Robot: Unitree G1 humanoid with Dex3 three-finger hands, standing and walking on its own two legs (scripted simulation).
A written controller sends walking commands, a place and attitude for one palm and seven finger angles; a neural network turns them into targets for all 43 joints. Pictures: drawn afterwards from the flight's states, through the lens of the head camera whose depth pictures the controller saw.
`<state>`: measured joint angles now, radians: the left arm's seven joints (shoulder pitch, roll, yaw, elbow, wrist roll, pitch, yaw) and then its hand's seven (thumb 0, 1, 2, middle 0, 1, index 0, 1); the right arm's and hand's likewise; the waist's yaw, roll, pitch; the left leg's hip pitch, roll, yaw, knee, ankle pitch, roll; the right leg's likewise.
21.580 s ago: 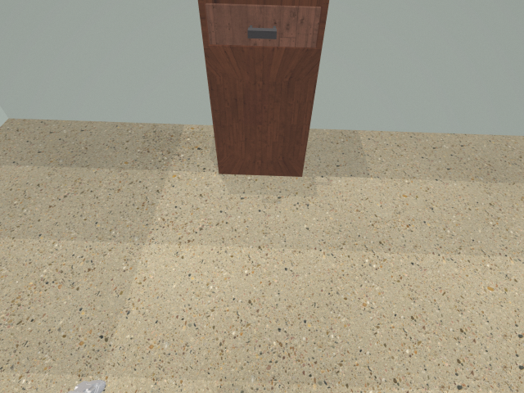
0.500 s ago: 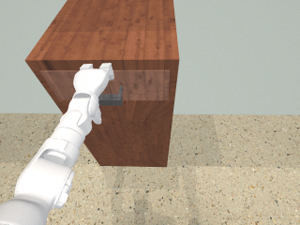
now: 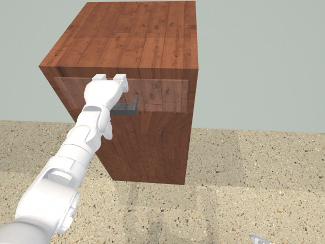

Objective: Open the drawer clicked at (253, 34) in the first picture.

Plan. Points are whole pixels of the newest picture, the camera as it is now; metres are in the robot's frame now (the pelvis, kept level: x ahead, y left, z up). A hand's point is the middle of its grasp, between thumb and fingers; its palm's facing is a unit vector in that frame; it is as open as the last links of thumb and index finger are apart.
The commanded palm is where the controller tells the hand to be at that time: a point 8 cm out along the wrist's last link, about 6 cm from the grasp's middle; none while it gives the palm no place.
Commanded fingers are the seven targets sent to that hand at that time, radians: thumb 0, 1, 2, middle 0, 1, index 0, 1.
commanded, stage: re-aim the fingers above the handle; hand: left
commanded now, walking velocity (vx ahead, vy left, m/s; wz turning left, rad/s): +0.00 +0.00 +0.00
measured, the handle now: (121, 103) +0.52 +0.15 +0.02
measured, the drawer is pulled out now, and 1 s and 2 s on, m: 0.00 0.00 0.00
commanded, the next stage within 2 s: lower the fingers behind the handle in 1.78 s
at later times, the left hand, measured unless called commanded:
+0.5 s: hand (114, 104) +0.46 +0.15 +0.08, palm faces -0.01 -0.02 -1.00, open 13.8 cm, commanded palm +0.43 +0.16 +0.14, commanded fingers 0.00 -0.50 0.30 -0.30 -1.20 -0.30 -1.20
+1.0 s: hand (107, 105) +0.46 +0.17 +0.07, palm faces -0.01 -0.04 -1.00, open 13.8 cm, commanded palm +0.43 +0.17 +0.14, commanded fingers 0.00 -0.50 0.30 -0.30 -1.20 -0.30 -1.20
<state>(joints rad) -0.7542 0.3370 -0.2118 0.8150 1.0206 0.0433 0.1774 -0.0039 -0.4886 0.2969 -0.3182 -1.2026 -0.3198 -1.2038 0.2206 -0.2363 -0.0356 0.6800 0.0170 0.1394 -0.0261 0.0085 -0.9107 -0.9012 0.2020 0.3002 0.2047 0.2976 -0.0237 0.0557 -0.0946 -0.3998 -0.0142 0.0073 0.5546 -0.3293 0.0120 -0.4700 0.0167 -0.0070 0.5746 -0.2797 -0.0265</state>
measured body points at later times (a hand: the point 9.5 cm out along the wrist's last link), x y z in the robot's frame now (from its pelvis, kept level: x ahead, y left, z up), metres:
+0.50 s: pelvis -0.01 +0.00 +0.00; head +0.04 -0.02 +0.45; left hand +0.45 +0.15 +0.13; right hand +0.04 -0.26 -0.14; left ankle -0.04 +0.11 -0.73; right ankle +0.00 -0.10 -0.73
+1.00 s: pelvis -0.01 +0.01 +0.00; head +0.05 -0.01 +0.44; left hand +0.45 +0.17 +0.13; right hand +0.07 -0.26 -0.13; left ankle -0.04 +0.11 -0.73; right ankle +0.00 -0.10 -0.73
